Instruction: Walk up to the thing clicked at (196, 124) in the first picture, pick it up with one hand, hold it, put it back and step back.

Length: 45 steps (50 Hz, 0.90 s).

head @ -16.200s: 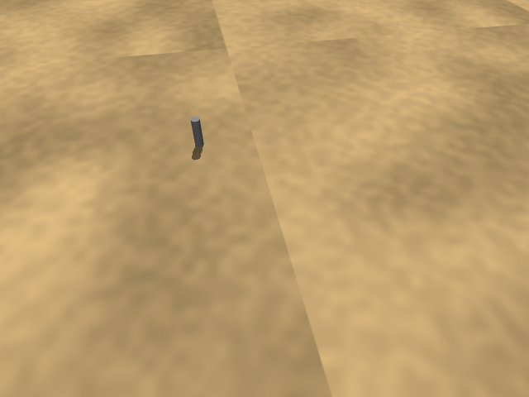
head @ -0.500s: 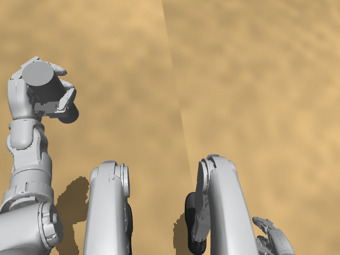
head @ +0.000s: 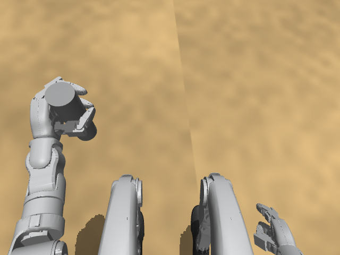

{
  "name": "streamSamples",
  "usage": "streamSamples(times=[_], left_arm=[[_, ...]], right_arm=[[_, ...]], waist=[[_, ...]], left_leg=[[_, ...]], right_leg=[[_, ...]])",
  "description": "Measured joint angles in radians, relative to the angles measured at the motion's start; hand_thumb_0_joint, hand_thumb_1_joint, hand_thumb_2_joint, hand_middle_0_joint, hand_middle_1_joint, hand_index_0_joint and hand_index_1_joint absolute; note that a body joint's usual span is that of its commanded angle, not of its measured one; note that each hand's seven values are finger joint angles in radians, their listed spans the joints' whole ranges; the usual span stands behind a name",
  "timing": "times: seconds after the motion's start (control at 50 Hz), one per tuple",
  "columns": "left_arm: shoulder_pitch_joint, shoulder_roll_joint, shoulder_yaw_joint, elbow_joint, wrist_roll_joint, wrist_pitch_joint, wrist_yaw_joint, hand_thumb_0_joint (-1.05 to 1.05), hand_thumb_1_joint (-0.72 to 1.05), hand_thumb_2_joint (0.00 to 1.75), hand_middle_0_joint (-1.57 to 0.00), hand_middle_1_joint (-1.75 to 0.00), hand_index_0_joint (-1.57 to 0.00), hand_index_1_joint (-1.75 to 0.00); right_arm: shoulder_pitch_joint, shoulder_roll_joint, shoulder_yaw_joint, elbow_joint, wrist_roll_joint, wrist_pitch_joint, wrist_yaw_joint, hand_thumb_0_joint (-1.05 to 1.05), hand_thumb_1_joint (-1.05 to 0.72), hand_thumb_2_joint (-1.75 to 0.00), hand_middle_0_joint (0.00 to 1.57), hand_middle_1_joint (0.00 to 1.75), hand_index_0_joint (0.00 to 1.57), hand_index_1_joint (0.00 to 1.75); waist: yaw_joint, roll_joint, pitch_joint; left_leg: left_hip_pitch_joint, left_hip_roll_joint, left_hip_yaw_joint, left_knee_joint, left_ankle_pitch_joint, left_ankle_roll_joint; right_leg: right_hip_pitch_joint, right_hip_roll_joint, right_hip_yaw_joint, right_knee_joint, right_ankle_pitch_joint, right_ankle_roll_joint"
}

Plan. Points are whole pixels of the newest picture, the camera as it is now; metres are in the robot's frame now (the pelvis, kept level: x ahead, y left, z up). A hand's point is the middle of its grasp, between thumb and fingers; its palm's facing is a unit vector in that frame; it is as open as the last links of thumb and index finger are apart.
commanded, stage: lift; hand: left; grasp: from the side
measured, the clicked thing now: (75, 116) +0.41 +0.23 -0.02
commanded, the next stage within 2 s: hold in 1.38 s
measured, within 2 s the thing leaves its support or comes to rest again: neither
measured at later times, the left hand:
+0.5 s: hand (43, 69) +0.40 +0.20 +0.17, palm faces +0.15 -0.99 -0.03, open 7.1 cm
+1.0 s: hand (16, 25) +0.40 +0.19 +0.25, palm faces +0.15 -0.99 -0.02, open 7.1 cm
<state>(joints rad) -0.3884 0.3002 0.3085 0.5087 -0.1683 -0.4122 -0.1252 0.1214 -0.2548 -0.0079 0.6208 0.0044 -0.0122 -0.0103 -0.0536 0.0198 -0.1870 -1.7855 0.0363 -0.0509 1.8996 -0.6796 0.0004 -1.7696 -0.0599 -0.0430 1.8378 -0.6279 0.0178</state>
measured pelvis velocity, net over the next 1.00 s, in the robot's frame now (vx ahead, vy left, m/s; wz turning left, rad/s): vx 0.06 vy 0.00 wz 0.02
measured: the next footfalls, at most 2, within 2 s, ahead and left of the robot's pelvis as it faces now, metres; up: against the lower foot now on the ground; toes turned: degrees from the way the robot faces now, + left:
none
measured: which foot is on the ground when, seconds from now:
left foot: down 0.00-1.00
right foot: down 0.00-1.00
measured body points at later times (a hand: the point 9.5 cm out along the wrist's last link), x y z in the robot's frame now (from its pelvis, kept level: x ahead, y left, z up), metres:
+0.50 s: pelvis +0.04 +0.00 +0.14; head +0.14 +0.02 +0.58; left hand +0.38 +0.25 +0.18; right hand +0.19 -0.25 +0.04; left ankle +0.07 +0.12 -0.46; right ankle +0.09 -0.14 -0.46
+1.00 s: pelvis +0.06 +0.00 +0.21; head +0.13 +0.02 +0.65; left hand +0.38 +0.24 +0.25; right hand +0.20 -0.23 +0.10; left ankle +0.07 +0.12 -0.46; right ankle +0.09 -0.14 -0.46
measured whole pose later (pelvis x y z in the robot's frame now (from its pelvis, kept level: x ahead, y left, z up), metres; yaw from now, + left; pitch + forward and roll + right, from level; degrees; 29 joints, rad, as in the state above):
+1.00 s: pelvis +0.06 +0.00 +0.21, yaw +1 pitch +13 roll -2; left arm -0.16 0.20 0.14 0.41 -0.15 -0.34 -0.01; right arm 0.22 -0.20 0.01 0.66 0.00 -0.04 -0.03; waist -0.02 0.01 -0.09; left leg -0.81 0.05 -0.01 1.08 -0.50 0.00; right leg -0.79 -0.04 -0.05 1.01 -0.45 0.03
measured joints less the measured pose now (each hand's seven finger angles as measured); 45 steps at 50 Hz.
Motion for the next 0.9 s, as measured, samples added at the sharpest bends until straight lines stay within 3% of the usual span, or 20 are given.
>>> streamSamples(times=[0.16,0.32,0.9], left_arm=[[0.095,-0.032,-0.059,-0.118,-0.003,0.068,0.052,0.01,-0.04,1.13,-0.92,-1.08,-0.89,-1.08],[0.170,-0.058,-0.100,-0.152,-0.005,0.089,0.097,0.01,-0.04,1.13,-0.92,-1.08,-0.89,-1.08],[0.226,-0.095,-0.165,-0.105,0.009,0.071,0.112,0.01,-0.04,1.13,-0.92,-1.08,-0.89,-1.09]], right_arm=[[0.007,0.012,-0.003,-0.001,0.020,-0.006,-0.018,0.00,-0.90,-0.90,0.20,0.30,0.20,0.30],[0.033,0.025,0.005,0.013,0.022,-0.020,-0.029,0.00,-0.89,-0.90,0.20,0.30,0.20,0.30],[0.101,0.046,0.015,0.036,0.001,-0.028,-0.023,0.01,-0.90,-0.90,0.20,0.30,0.20,0.30]], waist=[[0.017,0.006,0.003],[0.026,0.006,0.005],[0.036,-0.005,0.084]], left_leg=[[0.197,0.007,0.008,-0.169,0.015,-0.001],[0.427,0.011,0.012,-0.354,0.044,-0.003],[0.922,0.011,0.041,-0.772,0.160,0.000]], right_leg=[[0.196,0.007,-0.005,-0.169,0.016,0.002],[0.427,0.012,-0.014,-0.355,0.045,0.002],[0.920,0.020,-0.009,-0.774,0.164,0.010]])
